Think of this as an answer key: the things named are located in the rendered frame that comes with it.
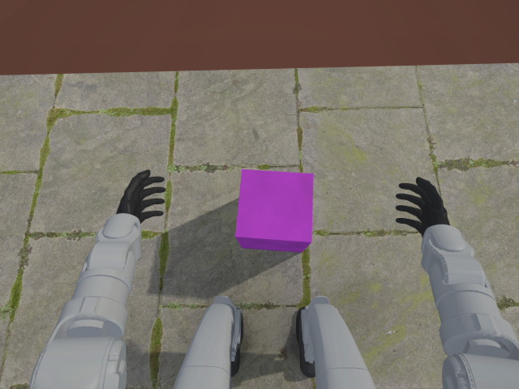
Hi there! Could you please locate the right robot forearm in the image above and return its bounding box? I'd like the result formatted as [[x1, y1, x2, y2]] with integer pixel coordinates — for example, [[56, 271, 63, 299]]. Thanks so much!
[[421, 224, 519, 360]]

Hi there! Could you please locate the robot right shin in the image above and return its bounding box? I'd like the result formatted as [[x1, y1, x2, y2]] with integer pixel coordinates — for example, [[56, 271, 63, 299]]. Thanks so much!
[[304, 296, 339, 361]]

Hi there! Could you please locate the left robot foot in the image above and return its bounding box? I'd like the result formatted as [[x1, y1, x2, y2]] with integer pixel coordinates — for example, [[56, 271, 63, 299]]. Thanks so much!
[[231, 308, 243, 377]]

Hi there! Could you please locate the right robot hand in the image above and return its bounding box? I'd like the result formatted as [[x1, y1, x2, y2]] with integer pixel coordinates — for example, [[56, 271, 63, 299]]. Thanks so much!
[[396, 177, 450, 237]]

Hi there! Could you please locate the robot right upper arm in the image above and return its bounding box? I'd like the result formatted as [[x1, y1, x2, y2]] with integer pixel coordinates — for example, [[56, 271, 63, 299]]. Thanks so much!
[[442, 353, 519, 389]]

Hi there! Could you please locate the left robot hand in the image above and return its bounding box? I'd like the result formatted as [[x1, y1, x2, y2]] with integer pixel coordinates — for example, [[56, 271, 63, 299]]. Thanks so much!
[[116, 169, 166, 223]]

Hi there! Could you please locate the left robot forearm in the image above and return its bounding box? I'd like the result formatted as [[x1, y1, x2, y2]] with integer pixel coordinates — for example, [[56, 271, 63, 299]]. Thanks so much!
[[28, 213, 142, 389]]

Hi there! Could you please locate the carton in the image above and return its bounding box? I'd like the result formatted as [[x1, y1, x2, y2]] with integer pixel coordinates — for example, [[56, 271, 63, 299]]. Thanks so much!
[[235, 169, 314, 253]]

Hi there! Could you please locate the robot left upper arm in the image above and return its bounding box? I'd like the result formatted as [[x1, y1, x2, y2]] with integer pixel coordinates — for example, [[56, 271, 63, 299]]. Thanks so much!
[[33, 336, 127, 389]]

